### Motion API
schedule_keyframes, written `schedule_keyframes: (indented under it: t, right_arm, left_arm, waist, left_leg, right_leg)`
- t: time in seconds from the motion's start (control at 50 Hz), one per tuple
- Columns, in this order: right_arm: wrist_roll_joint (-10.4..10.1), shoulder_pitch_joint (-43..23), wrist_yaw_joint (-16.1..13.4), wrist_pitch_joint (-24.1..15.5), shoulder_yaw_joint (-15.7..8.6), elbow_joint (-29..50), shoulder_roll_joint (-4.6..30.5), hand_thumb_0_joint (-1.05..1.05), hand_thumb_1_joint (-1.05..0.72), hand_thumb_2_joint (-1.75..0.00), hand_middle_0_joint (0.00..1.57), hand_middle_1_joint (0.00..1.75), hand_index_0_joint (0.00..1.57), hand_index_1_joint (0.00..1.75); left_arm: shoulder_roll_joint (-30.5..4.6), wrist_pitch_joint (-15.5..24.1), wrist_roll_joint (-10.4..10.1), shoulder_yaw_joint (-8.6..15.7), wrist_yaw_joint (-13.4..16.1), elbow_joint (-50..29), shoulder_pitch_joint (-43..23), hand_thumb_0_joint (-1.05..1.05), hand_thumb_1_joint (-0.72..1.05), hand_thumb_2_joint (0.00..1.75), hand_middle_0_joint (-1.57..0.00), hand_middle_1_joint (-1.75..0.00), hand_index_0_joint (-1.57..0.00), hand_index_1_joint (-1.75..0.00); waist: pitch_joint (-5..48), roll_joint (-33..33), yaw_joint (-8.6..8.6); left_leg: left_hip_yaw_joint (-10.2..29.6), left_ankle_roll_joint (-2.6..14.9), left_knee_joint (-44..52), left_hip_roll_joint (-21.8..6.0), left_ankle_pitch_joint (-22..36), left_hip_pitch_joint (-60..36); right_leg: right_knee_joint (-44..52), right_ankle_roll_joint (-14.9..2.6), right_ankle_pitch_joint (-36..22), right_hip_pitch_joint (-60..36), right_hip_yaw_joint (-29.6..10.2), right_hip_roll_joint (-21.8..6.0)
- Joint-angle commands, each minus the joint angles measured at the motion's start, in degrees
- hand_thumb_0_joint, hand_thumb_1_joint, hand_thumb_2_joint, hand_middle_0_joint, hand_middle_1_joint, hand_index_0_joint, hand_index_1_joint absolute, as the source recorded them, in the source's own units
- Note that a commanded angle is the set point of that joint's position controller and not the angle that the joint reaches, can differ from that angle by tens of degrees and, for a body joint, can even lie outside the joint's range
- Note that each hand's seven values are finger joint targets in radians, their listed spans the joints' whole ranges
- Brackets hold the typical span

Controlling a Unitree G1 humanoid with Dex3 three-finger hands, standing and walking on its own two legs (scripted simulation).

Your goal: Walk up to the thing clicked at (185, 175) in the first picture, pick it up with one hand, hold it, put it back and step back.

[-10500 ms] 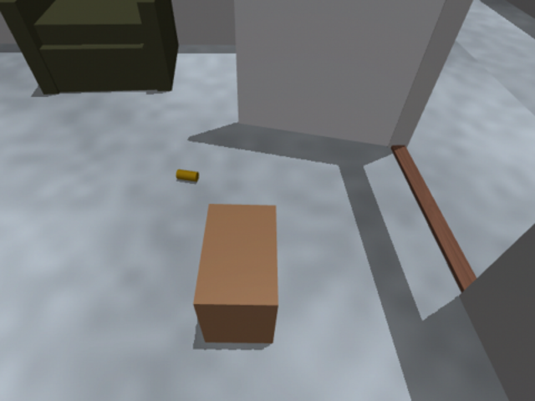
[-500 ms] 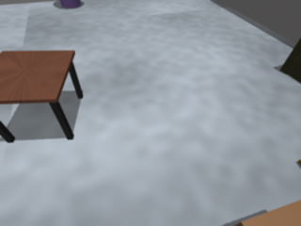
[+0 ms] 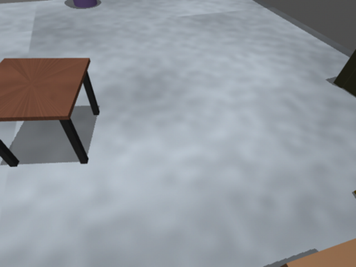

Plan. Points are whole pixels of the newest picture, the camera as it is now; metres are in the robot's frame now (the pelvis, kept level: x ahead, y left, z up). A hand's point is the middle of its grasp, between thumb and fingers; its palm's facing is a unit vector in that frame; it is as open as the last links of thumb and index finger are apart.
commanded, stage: stand
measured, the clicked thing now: out of the picture +0.66 -1.19 -0.76
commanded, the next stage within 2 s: walk up in 0.74 s
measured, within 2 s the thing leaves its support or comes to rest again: neither
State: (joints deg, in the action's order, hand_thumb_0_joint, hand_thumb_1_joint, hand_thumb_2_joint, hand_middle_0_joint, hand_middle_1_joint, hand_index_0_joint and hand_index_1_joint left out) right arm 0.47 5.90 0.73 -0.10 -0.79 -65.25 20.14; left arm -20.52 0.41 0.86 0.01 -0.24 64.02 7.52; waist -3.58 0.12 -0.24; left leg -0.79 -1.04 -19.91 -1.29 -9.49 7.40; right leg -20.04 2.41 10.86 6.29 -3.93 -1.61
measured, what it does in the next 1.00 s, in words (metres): steps on the spot: right foot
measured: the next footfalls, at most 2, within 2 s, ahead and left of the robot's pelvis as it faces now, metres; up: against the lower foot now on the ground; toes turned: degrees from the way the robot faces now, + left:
right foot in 1.00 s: +0.13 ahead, -0.17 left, +0.00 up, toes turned -6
left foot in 1.44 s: +0.36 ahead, +0.10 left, +0.00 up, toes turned +5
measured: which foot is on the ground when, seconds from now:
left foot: down 0.00-1.00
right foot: down 0.00-0.78, up 0.80-0.98, down 1.00-1.00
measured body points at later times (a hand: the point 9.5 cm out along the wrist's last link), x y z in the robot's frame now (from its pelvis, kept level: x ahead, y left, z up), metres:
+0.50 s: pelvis +0.01 +0.00 +0.00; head +0.02 +0.00 +0.45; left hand +0.08 +0.30 -0.13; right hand +0.09 -0.30 -0.13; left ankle +0.02 +0.13 -0.75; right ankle +0.01 -0.15 -0.75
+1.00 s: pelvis +0.04 -0.04 -0.01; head +0.04 -0.06 +0.44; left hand +0.12 +0.30 -0.11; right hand +0.07 -0.38 -0.14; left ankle +0.02 +0.13 -0.74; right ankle +0.08 -0.16 -0.75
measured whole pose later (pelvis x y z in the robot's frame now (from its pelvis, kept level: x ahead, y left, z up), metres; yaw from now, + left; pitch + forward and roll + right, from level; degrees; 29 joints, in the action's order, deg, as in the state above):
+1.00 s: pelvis +0.04 -0.04 -0.01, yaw -3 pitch -3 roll +1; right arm 3.1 13.8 3.2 -0.3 -5.8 -58.1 24.1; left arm -25.6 2.4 2.1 5.0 -4.5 57.7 13.9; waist -2.8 -1.1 -0.3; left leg -2.5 1.0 -30.1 -4.8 -21.9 6.9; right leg -32.6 -1.0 17.6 15.9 2.0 -2.8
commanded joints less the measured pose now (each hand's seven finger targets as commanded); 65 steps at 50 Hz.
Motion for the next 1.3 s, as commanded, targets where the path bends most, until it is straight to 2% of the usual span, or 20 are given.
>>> schedule_keyframes:
  t: [0.0, 0.06, 0.38, 0.7, 0.72, 0.74, 0.76, 0.78, 0.8, 0.82, 0.9, 0.94, 0.96, 0.98, 1.0, 1.02, 1.06, 1.1, 1.18, 1.28]
  right_arm:
    - [-0.1, -2.4, -0.8, -1.4, -2.2, 3.6, 12.6, 0.00, -0.90, -0.90, 0.20, 0.30, 0.20, 0.30]
    - [-0.1, -2.2, -0.7, -1.3, -2.1, 3.7, 12.6, 0.00, -0.90, -0.90, 0.20, 0.30, 0.20, 0.30]
    - [-0.1, -2.4, -0.8, -1.5, -2.2, 4.2, 12.6, 0.00, -0.90, -0.90, 0.20, 0.30, 0.20, 0.30]
    - [-0.1, -2.0, -0.9, -1.2, -2.2, 4.4, 12.4, 0.00, -0.90, -0.90, 0.20, 0.30, 0.20, 0.30]
    - [1.1, 1.8, 0.4, -2.1, -5.4, 7.2, 17.3, 0.00, -0.90, -0.90, 0.20, 0.30, 0.20, 0.30]
    - [1.6, 4.2, 0.9, -2.2, -6.6, 6.3, 18.9, 0.00, -0.90, -0.90, 0.20, 0.30, 0.20, 0.30]
    - [1.6, 5.6, 1.0, -2.2, -7.5, 6.6, 19.9, 0.00, -0.90, -0.90, 0.20, 0.30, 0.20, 0.30]
    - [1.7, 6.1, 1.2, -2.5, -8.3, 7.8, 21.1, 0.00, -0.90, -0.90, 0.20, 0.30, 0.20, 0.30]
    - [1.9, 6.8, 1.1, -3.0, -8.6, 8.2, 20.6, 0.00, -0.90, -0.90, 0.20, 0.30, 0.20, 0.30]
    - [1.6, 5.8, 1.0, -3.4, -8.1, 9.3, 19.4, 0.00, -0.90, -0.90, 0.20, 0.30, 0.20, 0.30]
    - [2.4, -2.3, 2.0, -2.9, -8.5, 13.9, 19.3, 0.00, -0.90, -0.90, 0.20, 0.30, 0.20, 0.30]
    - [2.6, -5.4, 1.9, -2.0, -8.0, 15.5, 16.9, 0.00, -0.90, -0.90, 0.20, 0.30, 0.20, 0.30]
    - [2.8, -3.9, 1.8, -1.6, -6.7, 16.2, 13.0, 0.00, -0.90, -0.90, 0.20, 0.30, 0.20, 0.30]
    - [2.5, -2.6, 2.0, -1.4, -4.8, 17.3, 8.2, 0.00, -0.90, -0.90, 0.20, 0.30, 0.20, 0.30]
    - [1.0, -2.1, 1.8, -0.9, -5.3, 18.5, 10.2, 0.00, -0.90, -0.90, 0.20, 0.30, 0.20, 0.30]
    - [0.4, -0.7, 1.8, -1.1, -6.7, 16.6, 15.4, 0.00, -0.90, -0.90, 0.20, 0.30, 0.20, 0.30]
    - [-0.2, 6.6, 2.3, -1.5, -7.2, 13.0, 17.3, 0.00, -0.90, -0.90, 0.20, 0.30, 0.20, 0.30]
    - [0.0, 11.1, 2.8, -1.6, -6.8, 11.1, 16.2, 0.00, -0.90, -0.90, 0.20, 0.30, 0.20, 0.30]
    - [0.7, 7.2, 4.0, -1.6, -6.5, 14.1, 14.9, 0.00, -0.90, -0.90, 0.20, 0.30, 0.20, 0.30]
    - [1.2, 2.0, 4.6, -2.3, -6.0, 17.6, 13.7, 0.00, -0.90, -0.90, 0.20, 0.30, 0.20, 0.30]
  left_arm:
    - [-12.5, 1.0, -0.3, 2.4, 0.6, -3.6, -1.7, 0.00, 0.90, 0.90, -0.20, -0.30, -0.20, -0.30]
    - [-12.4, 1.0, -0.2, 2.4, 0.6, -3.7, -1.9, 0.00, 0.90, 0.90, -0.20, -0.30, -0.20, -0.30]
    - [-12.3, 1.1, -0.2, 2.4, 0.7, -4.1, -1.9, 0.00, 0.90, 0.90, -0.20, -0.30, -0.20, -0.30]
    - [-12.4, 1.1, -0.1, 2.4, 0.9, -4.2, -2.1, 0.00, 0.90, 0.90, -0.20, -0.30, -0.20, -0.30]
    - [-16.9, 1.5, 0.6, 5.4, -0.7, -7.2, 0.5, 0.00, 0.90, 0.90, -0.20, -0.30, -0.20, -0.30]
    - [-16.1, 1.3, 1.4, 5.6, -1.4, -7.6, -1.8, 0.00, 0.90, 0.90, -0.20, -0.30, -0.20, -0.30]
    - [-14.6, 1.2, 1.5, 5.6, -2.0, -8.8, -4.1, 0.00, 0.90, 0.90, -0.20, -0.30, -0.20, -0.30]
    - [-14.2, 1.3, 1.7, 5.7, -2.2, -10.6, -5.5, 0.00, 0.90, 0.90, -0.20, -0.30, -0.20, -0.30]
    - [-14.1, 1.8, 1.5, 5.8, -2.4, -11.1, -5.9, 0.00, 0.90, 0.90, -0.20, -0.30, -0.20, -0.30]
    - [-14.4, 2.3, 1.1, 5.9, -2.9, -11.1, -4.5, 0.00, 0.90, 0.90, -0.20, -0.30, -0.20, -0.30]
    - [-14.0, 2.2, 0.8, 7.0, -4.6, -10.0, 5.1, 0.00, 0.90, 0.90, -0.20, -0.30, -0.20, -0.30]
    - [-14.2, 2.5, 0.8, 8.1, -3.9, -6.7, 15.5, 0.00, 0.90, 0.90, -0.20, -0.30, -0.20, -0.30]
    - [-17.1, 3.0, 1.2, 9.3, -2.9, -4.7, 22.3, 0.00, 0.90, 0.90, -0.20, -0.30, -0.20, -0.30]
    - [-21.4, 3.3, 2.0, 10.8, -1.9, -5.0, 26.7, 0.00, 0.90, 0.90, -0.20, -0.30, -0.20, -0.30]
    - [-23.9, 3.9, 2.1, 10.2, -1.4, -9.6, 18.3, 0.00, 0.90, 0.90, -0.20, -0.30, -0.20, -0.30]
    - [-24.8, 4.1, 1.3, 9.7, -1.4, -12.7, 9.8, 0.00, 0.90, 0.90, -0.20, -0.30, -0.20, -0.30]
    - [-20.7, 4.8, 0.7, 8.7, -1.2, -14.0, 3.8, 0.00, 0.90, 0.90, -0.20, -0.30, -0.20, -0.30]
    - [-18.2, 5.0, 0.2, 8.2, -1.2, -14.5, 4.1, 0.00, 0.90, 0.90, -0.20, -0.30, -0.20, -0.30]
    - [-18.4, 5.7, 0.4, 8.7, -1.0, -15.1, 7.1, 0.00, 0.90, 0.90, -0.20, -0.30, -0.20, -0.30]
    - [-18.6, 5.4, 0.2, 9.2, -1.5, -15.4, 10.9, 0.00, 0.90, 0.90, -0.20, -0.30, -0.20, -0.30]
  waist:
    - [3.9, 0.4, 0.01]
    - [3.1, -0.4, -0.14]
    - [5.8, -0.5, 0.02]
    - [4.9, 0.3, -0.12]
    - [9.5, -0.2, -0.60]
    - [4.6, -4.3, -2.28]
    - [0.3, -8.8, -3.56]
    - [-4.3, -11.2, -4.21]
    - [-5.5, -7.5, -3.97]
    - [-3.2, -5.3, -2.51]
    - [0.4, -13.4, 2.45]
    - [2.1, -6.7, 7.84]
    - [4.8, 4.8, 10.48]
    - [2.1, 20.8, 12.64]
    - [-1.8, 14.5, 8.64]
    - [-6.5, 6.8, 4.75]
    - [-6.3, 5.5, -0.29]
    - [-3.4, 7.1, -1.03]
    - [-5.8, 6.6, 1.31]
    - [-4.6, 5.4, 3.80]
  left_leg:
    - [5.0, 2.13, 4.0, -6.1, 2.2, -2.3]
    - [5.2, 2.17, 4.7, -6.0, -0.5, -1.1]
    - [4.6, 2.18, 2.6, -6.2, 7.5, -3.2]
    - [4.2, 2.23, 2.6, -6.1, 7.5, -2.9]
    - [5.4, 5.64, 0.7, -4.6, -25.4, -5.9]
    - [10.3, 7.48, 4.3, -7.6, -37.3, -5.9]
    - [17.4, 10.35, 10.3, -13.5, -41.1, -6.5]
    - [24.0, 14.47, 14.3, -21.1, -38.0, -5.5]
    - [25.0, 16.02, 14.1, -22.7, -32.4, -5.3]
    - [21.7, 15.34, 13.2, -20.9, -28.6, -5.7]
    - [8.4, 10.95, 9.8, -13.3, -26.8, 6.7]
    - [2.3, 8.42, -3.3, -8.8, -30.4, 18.4]
    - [-1.7, 6.45, -17.8, -4.5, -32.9, 28.5]
    - [-2.9, 4.30, -38.9, 3.6, -32.0, 38.0]
    - [8.1, 2.58, -45.6, 4.3, -23.7, 37.8]
    - [13.1, 3.02, -45.5, 0.8, -17.0, 34.5]
    - [11.6, 2.06, -43.4, -1.9, -8.7, 29.5]
    - [9.4, 1.02, -39.1, -1.9, -5.3, 24.2]
    - [8.1, -0.28, -29.2, -2.5, -2.9, 26.8]
    - [2.1, 0.99, -16.9, -3.9, -0.6, 24.7]
  right_leg:
    - [3.7, -3.26, -4.9, 2.6, -2.9, -4.9]
    - [3.8, -3.22, -3.5, 2.7, -2.8, -4.8]
    - [3.1, -3.08, -9.0, 0.7, -2.3, -5.2]
    - [3.5, -2.95, -9.3, 0.7, -2.1, -5.2]
    - [-1.4, -5.19, 20.6, 4.4, -1.8, -1.0]
    - [-7.0, -5.15, 27.1, 14.3, 0.1, 0.1]
    - [-16.6, -4.22, 22.4, 22.3, 3.5, 2.0]
    - [-25.5, -3.54, 18.4, 28.9, 3.3, 0.3]
    - [-25.3, -3.80, 17.3, 30.3, 0.2, -2.2]
    - [-25.4, -3.91, 16.2, 28.2, -0.6, -3.4]
    - [-16.1, -3.55, 11.8, 8.4, 5.4, -2.1]
    - [-9.0, -3.31, 3.5, -8.7, 9.2, 0.8]
    - [-7.0, -3.47, 8.3, -20.4, 7.1, 1.3]
    - [4.1, -5.00, 29.8, -17.3, -12.3, -9.9]
    - [18.8, -9.46, 49.1, -3.7, -36.1, -22.7]
    - [20.1, -11.67, 50.7, 3.7, -36.7, -23.6]
    - [16.7, -9.06, 34.9, 4.6, -20.4, -16.0]
    - [14.7, -9.85, 23.7, 5.1, -10.1, -13.1]
    - [14.9, -12.65, 20.2, 2.8, -5.2, -13.9]
    - [10.1, -12.35, 10.3, -3.6, 0.8, -12.4]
